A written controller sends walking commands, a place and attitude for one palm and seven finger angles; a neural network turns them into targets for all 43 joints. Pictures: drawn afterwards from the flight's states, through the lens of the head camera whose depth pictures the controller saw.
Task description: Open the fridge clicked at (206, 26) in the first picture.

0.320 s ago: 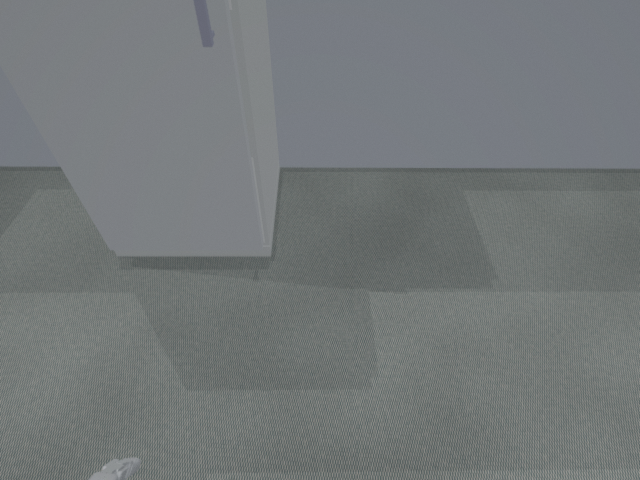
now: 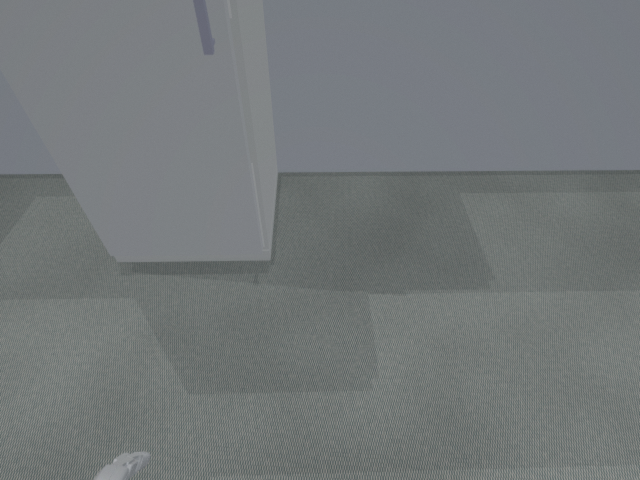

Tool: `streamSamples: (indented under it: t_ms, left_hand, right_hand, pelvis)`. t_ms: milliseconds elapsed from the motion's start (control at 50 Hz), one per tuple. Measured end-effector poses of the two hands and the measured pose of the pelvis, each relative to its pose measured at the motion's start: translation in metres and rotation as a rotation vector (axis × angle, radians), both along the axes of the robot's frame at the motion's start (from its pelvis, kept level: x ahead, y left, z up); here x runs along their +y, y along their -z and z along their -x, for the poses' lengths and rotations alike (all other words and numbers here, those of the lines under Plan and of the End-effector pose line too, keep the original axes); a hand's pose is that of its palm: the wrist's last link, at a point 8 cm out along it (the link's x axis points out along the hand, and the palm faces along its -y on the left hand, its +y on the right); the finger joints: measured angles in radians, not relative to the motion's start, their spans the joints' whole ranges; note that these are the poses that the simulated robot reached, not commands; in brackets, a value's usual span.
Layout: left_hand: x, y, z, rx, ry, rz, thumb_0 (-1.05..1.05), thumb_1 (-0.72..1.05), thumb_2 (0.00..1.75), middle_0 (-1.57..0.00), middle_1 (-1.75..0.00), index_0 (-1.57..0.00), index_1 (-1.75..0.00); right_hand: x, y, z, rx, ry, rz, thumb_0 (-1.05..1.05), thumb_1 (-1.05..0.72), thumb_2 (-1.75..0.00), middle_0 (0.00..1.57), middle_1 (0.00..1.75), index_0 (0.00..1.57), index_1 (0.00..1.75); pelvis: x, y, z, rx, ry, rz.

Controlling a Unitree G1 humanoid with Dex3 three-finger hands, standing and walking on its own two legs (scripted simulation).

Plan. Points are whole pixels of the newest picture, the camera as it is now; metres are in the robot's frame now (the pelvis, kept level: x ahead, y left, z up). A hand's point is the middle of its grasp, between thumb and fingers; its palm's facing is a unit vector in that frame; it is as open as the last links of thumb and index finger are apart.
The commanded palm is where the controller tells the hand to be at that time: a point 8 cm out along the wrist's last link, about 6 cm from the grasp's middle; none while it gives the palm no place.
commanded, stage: stand and wait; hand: right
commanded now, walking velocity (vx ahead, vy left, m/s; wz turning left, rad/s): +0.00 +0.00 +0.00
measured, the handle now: out of the picture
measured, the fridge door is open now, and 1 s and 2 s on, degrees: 0 0 0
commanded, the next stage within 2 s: look at it before walking up in 0.56 s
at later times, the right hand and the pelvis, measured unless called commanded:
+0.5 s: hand out of the picture +0.06 -0.23 -0.15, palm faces -0.03 +0.94 -0.34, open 7.4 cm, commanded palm none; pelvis -0.02 +0.01 +0.00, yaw +0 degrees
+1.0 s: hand out of the picture +0.06 -0.23 -0.15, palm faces -0.03 +0.94 -0.33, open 7.4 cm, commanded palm none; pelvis -0.01 +0.02 +0.01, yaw +0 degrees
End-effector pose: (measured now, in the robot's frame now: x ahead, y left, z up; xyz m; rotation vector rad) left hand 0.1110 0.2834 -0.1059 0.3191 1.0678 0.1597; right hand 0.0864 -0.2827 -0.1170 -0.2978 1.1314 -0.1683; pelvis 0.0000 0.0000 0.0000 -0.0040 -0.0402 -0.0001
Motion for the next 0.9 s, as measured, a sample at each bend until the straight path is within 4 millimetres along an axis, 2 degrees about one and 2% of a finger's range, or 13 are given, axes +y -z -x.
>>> streamSamples:
  t_ms: [220,420,620,900]
  left_hand:
    - [0.017,0.006,0.04,0.094,-0.038,-0.012,0.01,0.9,0.9,-0.21,-0.3,-0.21,-0.3]
    - [0.023,0.011,0.065,0.147,-0.058,-0.003,0.01,0.9,0.9,-0.21,-0.3,-0.21,-0.3]
    - [0.024,0.011,0.069,0.147,-0.063,0.004,0.01,0.9,0.9,-0.21,-0.3,-0.21,-0.3]
    - [0.024,0.008,0.06,0.14,-0.058,-0.002,0.01,0.9,0.9,-0.21,-0.3,-0.21,-0.3]
  right_hand:
    - [0.0,0.001,0.032,0.075,0.022,0.014,0.0,-0.9,-0.9,0.2,0.3,0.2,0.3]
    - [0.002,-0.002,0.039,0.086,0.021,0.026,0.0,-0.91,-0.9,0.2,0.3,0.2,0.3]
    - [0.008,-0.003,0.032,0.065,0.007,0.018,0.0,-0.91,-0.9,0.2,0.3,0.2,0.3]
    - [0.011,-0.001,0.028,0.07,0.008,0.01,0.0,-0.9,-0.9,0.2,0.3,0.2,0.3]
  pelvis:
    - [0.008,-0.002,0.01,-0.005,-0.001,0.0]
    - [0.013,-0.004,0.017,-0.004,-0.002,0.0]
    - [0.015,-0.004,0.019,-0.001,-0.005,0.0]
    - [0.016,-0.005,0.015,0.004,-0.005,0.0]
